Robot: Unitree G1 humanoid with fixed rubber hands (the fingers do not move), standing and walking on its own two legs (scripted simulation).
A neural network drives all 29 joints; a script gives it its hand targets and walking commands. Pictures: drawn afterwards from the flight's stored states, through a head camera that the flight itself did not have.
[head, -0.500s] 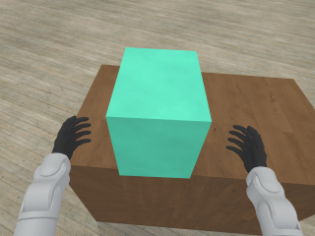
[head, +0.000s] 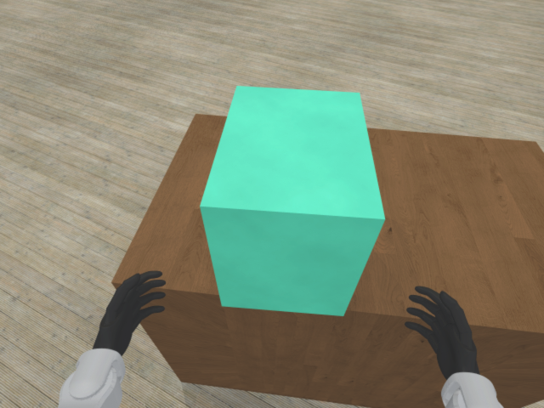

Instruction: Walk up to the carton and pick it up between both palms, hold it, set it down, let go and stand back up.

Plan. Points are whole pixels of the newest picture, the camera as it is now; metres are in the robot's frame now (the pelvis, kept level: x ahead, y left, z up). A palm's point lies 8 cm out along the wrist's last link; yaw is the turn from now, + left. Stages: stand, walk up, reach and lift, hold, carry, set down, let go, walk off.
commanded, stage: set down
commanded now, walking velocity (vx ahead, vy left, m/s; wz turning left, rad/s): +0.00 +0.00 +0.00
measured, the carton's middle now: (289, 200) +0.44 +0.02 +0.05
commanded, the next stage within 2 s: let go in 1.20 s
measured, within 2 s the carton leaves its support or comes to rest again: neither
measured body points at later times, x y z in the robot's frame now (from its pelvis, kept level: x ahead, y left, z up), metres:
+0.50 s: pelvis +0.00 +0.00 +0.00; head +0.00 +0.01 +0.45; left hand +0.19 +0.24 -0.03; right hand +0.20 -0.21 -0.03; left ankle -0.01 +0.10 -0.75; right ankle -0.01 -0.11 -0.75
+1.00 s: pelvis +0.00 -0.01 +0.00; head +0.01 +0.00 +0.45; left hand +0.17 +0.23 -0.09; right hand +0.17 -0.23 -0.09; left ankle -0.01 +0.10 -0.75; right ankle -0.01 -0.11 -0.75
